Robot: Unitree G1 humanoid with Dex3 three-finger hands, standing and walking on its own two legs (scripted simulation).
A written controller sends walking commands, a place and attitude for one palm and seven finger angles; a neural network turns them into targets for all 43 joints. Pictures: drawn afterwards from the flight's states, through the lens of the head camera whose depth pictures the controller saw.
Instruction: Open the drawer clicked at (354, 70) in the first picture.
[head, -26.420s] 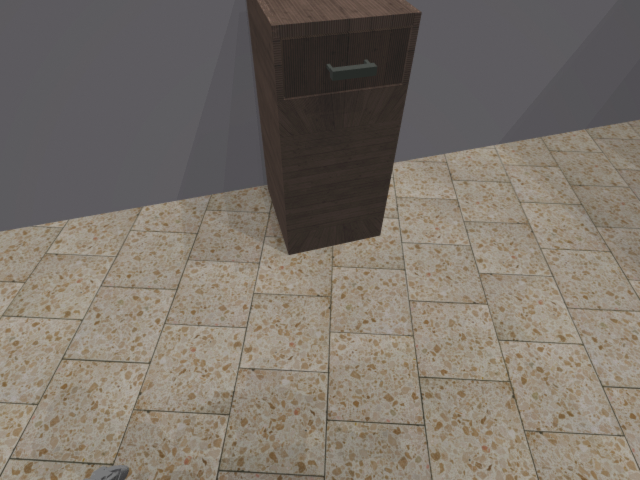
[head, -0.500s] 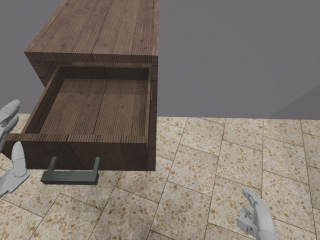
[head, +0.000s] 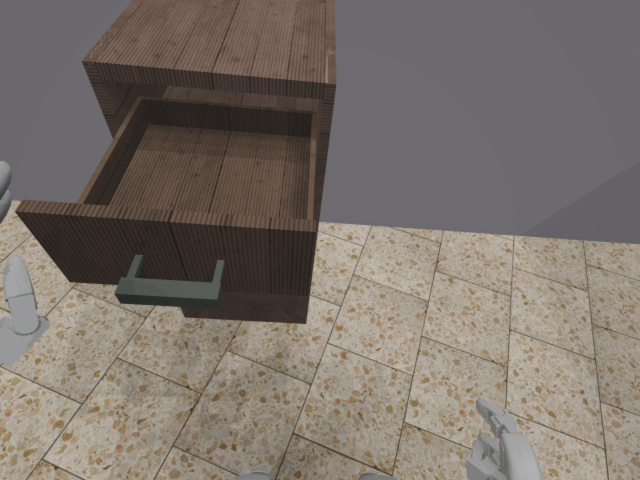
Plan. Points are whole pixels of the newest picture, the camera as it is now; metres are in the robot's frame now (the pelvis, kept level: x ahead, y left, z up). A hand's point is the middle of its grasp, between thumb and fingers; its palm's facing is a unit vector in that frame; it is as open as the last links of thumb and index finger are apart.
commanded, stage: step back with the hand held close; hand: left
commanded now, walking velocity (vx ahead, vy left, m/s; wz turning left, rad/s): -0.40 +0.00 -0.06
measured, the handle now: (175, 278) +0.36 +0.22 +0.02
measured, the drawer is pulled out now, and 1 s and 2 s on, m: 0.30 0.30 0.30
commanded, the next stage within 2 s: stop stepping back and stand still in 0.22 s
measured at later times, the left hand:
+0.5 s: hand out of the picture +0.08 +0.20 +0.18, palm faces +0.32 -0.82 -0.47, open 7.4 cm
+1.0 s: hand out of the picture +0.00 +0.21 +0.19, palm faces +0.40 -0.81 -0.43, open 7.5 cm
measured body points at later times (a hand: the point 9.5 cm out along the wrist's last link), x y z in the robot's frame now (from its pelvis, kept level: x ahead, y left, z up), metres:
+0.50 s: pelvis -0.12 -0.03 +0.01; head -0.10 -0.01 +0.46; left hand +0.06 +0.24 +0.21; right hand +0.04 -0.28 -0.06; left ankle -0.12 +0.07 -0.73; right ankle -0.15 -0.13 -0.73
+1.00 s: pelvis -0.20 -0.03 +0.00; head -0.23 -0.02 +0.45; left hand -0.03 +0.25 +0.21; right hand -0.07 -0.25 -0.08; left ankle -0.14 +0.08 -0.73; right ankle -0.20 -0.12 -0.70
